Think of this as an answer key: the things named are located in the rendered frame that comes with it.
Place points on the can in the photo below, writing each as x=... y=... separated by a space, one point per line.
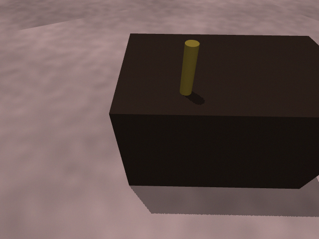
x=190 y=55

